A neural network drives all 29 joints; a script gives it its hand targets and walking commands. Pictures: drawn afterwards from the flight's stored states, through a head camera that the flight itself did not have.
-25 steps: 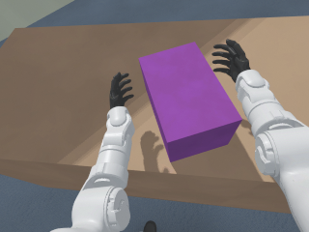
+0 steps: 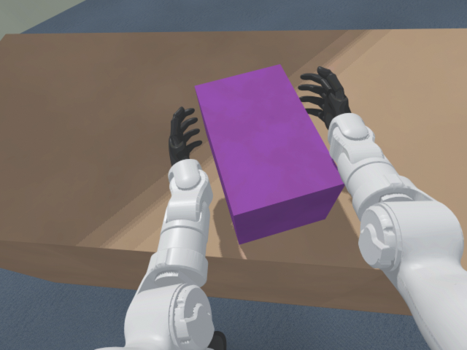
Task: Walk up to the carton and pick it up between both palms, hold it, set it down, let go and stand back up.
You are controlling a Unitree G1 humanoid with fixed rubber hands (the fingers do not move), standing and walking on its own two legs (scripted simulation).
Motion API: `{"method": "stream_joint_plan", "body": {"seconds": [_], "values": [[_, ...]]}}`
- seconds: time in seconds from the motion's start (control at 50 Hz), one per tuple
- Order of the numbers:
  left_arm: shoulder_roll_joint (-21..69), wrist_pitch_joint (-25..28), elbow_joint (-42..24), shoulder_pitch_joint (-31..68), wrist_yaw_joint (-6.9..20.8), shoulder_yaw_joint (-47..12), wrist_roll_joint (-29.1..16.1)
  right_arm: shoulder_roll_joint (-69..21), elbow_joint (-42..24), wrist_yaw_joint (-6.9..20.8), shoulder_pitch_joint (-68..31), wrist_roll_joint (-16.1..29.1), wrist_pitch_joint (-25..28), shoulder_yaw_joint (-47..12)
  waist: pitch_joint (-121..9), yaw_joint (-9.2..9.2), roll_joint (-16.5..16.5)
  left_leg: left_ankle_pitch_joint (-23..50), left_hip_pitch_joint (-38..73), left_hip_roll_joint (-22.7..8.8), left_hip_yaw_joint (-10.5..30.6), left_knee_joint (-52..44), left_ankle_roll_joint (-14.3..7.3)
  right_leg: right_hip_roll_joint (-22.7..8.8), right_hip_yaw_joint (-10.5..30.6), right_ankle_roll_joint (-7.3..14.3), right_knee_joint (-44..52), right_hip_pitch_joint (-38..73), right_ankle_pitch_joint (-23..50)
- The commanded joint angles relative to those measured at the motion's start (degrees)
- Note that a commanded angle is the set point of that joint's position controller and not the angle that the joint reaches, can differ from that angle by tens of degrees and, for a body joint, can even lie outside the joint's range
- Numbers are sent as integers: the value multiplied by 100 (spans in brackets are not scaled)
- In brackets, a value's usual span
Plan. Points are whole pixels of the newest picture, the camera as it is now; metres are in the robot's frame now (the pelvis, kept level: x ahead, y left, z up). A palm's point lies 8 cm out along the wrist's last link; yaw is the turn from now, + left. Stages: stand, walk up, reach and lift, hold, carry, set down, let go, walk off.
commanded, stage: reach and lift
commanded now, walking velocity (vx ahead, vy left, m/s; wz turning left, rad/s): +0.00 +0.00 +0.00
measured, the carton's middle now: (260, 152) +0.46 +0.06 +0.00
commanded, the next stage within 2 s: none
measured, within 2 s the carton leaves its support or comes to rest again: leaves its support in 1.96 s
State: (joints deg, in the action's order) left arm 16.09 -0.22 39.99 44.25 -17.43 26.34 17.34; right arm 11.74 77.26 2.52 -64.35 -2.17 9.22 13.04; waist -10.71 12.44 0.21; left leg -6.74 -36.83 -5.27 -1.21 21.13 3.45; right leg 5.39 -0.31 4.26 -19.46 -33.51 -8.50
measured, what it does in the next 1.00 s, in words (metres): stands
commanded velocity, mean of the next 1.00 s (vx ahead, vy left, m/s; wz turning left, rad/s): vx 0.00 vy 0.00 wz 0.00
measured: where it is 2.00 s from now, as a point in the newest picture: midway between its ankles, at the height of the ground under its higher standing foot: outside the picture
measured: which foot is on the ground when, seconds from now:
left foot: down 0.00-1.00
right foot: down 0.00-1.00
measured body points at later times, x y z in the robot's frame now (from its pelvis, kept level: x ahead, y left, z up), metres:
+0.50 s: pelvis +0.00 -0.01 +0.00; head +0.10 -0.01 +0.44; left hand +0.39 +0.20 +0.06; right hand +0.49 -0.05 +0.07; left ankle +0.00 +0.15 -0.74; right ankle -0.02 -0.07 -0.74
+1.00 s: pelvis +0.01 -0.01 +0.00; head +0.10 +0.00 +0.44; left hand +0.39 +0.21 +0.05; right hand +0.49 -0.04 +0.07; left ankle +0.00 +0.15 -0.74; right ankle -0.02 -0.07 -0.74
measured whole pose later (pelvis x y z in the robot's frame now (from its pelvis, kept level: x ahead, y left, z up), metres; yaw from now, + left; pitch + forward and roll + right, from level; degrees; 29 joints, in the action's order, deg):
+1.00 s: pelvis +0.01 -0.01 +0.00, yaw +3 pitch +19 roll +1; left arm 17.3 -1.6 33.4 40.8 -11.7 35.5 28.7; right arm 2.2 72.7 5.5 -59.1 -23.0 15.3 33.9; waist -7.2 8.9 2.3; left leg -5.2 -30.7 -5.1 -4.7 17.8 2.9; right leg 3.9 -3.8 5.2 -20.1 -28.4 -10.6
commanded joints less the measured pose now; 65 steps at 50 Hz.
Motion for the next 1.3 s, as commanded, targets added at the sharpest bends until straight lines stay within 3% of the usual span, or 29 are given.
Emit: {"method": "stream_joint_plan", "body": {"seconds": [0.0, 0.06, 0.08, 0.12, 0.14, 0.2, 0.24, 0.28, 0.3, 0.34, 0.38, 0.44, 0.46, 0.54, 0.56, 0.58, 0.6, 0.64, 0.66, 0.74, 0.8, 0.9, 0.94, 1.02, 1.12, 1.16, 1.24, 1.26, 1.28], "values": [[203, 211, -752, 2230, 46, -520, 42, 34, -668, 64, -2243, 16, 106, -89, -3680, 41, 525, 2612, 1779, 408, -427, 522, -165, -110, -100, -349, -381, 2109, 2883], [182, 164, -773, 2345, 39, -524, 73, 78, -639, 119, -2262, -65, 38, 7, -3671, 1, 538, 2628, 2035, 393, -410, 546, -151, -87, -127, -307, -269, 1862, 2479], [176, 164, -796, 2340, 34, -418, 77, -5, -734, 141, -2334, -22, 37, -83, -3740, 112, 634, 2753, 2002, 388, -417, 582, -183, -106, -102, -324, -312, 1898, 2639], [190, 155, -791, 2396, 74, -369, 100, -33, -702, 99, -2337, -199, 6, 77, -3548, -22, 805, 2476, 1693, 419, -428, 486, -229, -172, -59, -426, -383, 2156, 2942], [281, 172, -725, 2402, 143, -286, 128, -212, -850, 123, -2449, -285, 29, 76, -3542, 30, 939, 2419, 1595, 438, -465, 462, -271, -209, -55, -460, -411, 2281, 3014], [476, 234, -692, 2382, 384, 144, 559, -761, -701, 300, -2216, -826, 50, 455, -3454, 64, 1032, 2104, 1311, 486, -535, 236, -347, -382, -15, -554, -463, 2655, 3249], [574, 228, -763, 2365, 499, 291, 771, -861, -685, 400, -2102, -1238, 133, 876, -3539, -29, 905, 2200, 1385, 459, -588, 124, -314, -393, -63, -541, -502, 2795, 3343], [925, 205, -675, 2244, 692, 586, 1085, -1483, -837, 539, -2050, -1670, 176, 1057, -3226, 82, 1098, 1971, 1354, 494, -660, -23, -436, -495, -51, -591, -434, 2907, 3219], [1213, 165, -639, 2221, 787, 534, 1214, -1790, -762, 639, -1955, -1890, 207, 1167, -3105, 34, 974, 1953, 1440, 457, -665, -92, -421, -524, -85, -581, -433, 2870, 3182], [1565, 111, -524, 2134, 940, 552, 1329, -2316, -798, 782, -1826, -2267, 271, 1294, -2964, 60, 996, 1709, 1377, 470, -712, -209, -505, -631, -50, -588, -343, 2906, 2954], [1521, 43, -392, 1930, 1021, 667, 1405, -2446, -720, 821, -1560, -2447, 313, 1388, -2658, 72, 1093, 1525, 1159, 476, -787, -291, -582, -730, 20, -635, -367, 3201, 3207], [1667, -1, -346, 1867, 1090, 558, 1389, -2567, -809, 841, -1563, -2542, 383, 1397, -2528, 67, 1033, 1490, 1156, 457, -791, -369, -620, -738, -47, -709, -424, 3247, 3060], [1730, -11, -394, 1848, 1053, 455, 1409, -2533, -575, 871, -1456, -2556, 385, 1464, -2493, 49, 822, 1744, 1515, 404, -769, -308, -575, -632, -162, -599, -352, 2897, 2799], [1838, 18, -664, 1944, 859, 105, 1280, -2419, -549, 930, -1588, -2520, 525, 1484, -2848, 34, 677, 2578, 2440, 294, -757, 96, -503, -404, -378, -282, -65, 1945, 1924], [1729, 35, -679, 1884, 839, 159, 1264, -2435, -557, 895, -1517, -2518, 519, 1435, -2799, 51, 808, 2616, 2366, 326, -795, 146, -557, -424, -336, -279, -81, 2030, 2146], [1852, 47, -804, 1969, 815, 37, 1246, -2388, -429, 899, -1565, -2496, 522, 1489, -2777, 15, 638, 2648, 2383, 303, -756, 131, -503, -423, -356, -285, -92, 1991, 2062], [1914, 18, -742, 1930, 838, -21, 1205, -2458, -475, 881, -1645, -2489, 548, 1457, -2782, -34, 717, 2668, 2433, 309, -764, 148, -505, -432, -373, -309, -65, 2023, 2216], [2076, -8, -810, 1989, 820, -204, 1172, -2404, -314, 908, -1713, -2474, 572, 1589, -2840, -100, 523, 2673, 2681, 257, -714, 167, -444, -362, -463, -229, 5, 1707, 1694], [1984, -5, -764, 1971, 821, -153, 1173, -2505, -360, 897, -1651, -2459, 567, 1489, -2859, -46, 611, 2730, 2625, 286, -763, 226, -491, -390, -417, -222, 29, 1759, 1818], [2084, -70, -825, 1832, 846, -279, 1185, -2532, -175, 900, -1484, -2366, 533, 1470, -2743, -124, 428, 2784, 2542, 277, -686, 207, -443, -452, -402, -244, -83, 1909, 2285], [2090, -74, -713, 1866, 959, -245, 1215, -2723, -134, 861, -1429, -2355, 601, 1359, -2636, -120, 448, 2378, 2085, 333, -681, 63, -491, -635, -284, -418, -254, 2315, 2866], [2164, -72, -743, 1751, 894, -372, 1196, -2615, -240, 885, -1500, -2331, 693, 1367, -2774, -101, 372, 2432, 2306, 274, -639, 142, -460, -581, -335, -352, -217, 2036, 2526], [2064, -75, -668, 1869, 926, -352, 1146, -2720, -236, 821, -1444, -2366, 649, 1387, -2609, -211, 512, 2136, 2138, 308, -630, 68, -509, -652, -269, -420, -170, 2199, 2584], [2138, 15, -656, 1980, 992, -343, 1084, -2848, -284, 812, -1522, -2417, 737, 1318, -2752, -195, 661, 1999, 1794, 322, -615, 4, -515, -766, -201, -574, -372, 2506, 3207], [2070, -9, -524, 1857, 1042, -247, 1115, -2929, -125, 843, -1405, -2342, 661, 1194, -2485, -138, 796, 1815, 1652, 330, -628, -116, -595, -771, -158, -555, -360, 2704, 3103], [2206, -18, -633, 1889, 1011, -391, 1081, -2911, 40, 860, -1406, -2259, 677, 1202, -2587, -145, 577, 2171, 2037, 294, -601, -11, -518, -651, -286, -468, -337, 2381, 2953], [2091, 41, -452, 1880, 1014, -406, 998, -2923, -12, 776, -1527, -2229, 782, 1069, -2665, -180, 736, 2078, 1807, 298, -604, 10, -517, -722, -191, -519, -307, 2673, 3326], [2146, 71, -462, 1894, 1003, -455, 995, -2911, -38, 789, -1595, -2170, 812, 999, -2704, -99, 631, 2028, 1733, 289, -595, -30, -499, -717, -204, -512, -356, 2705, 3280], [2188, 59, -434, 1944, 996, -552, 976, -2879, 39, 787, -1574, -2194, 790, 1071, -2736, -189, 561, 2014, 1830, 309, -603, -40, -487, -650, -263, -458, -329, 2611, 3125]]}}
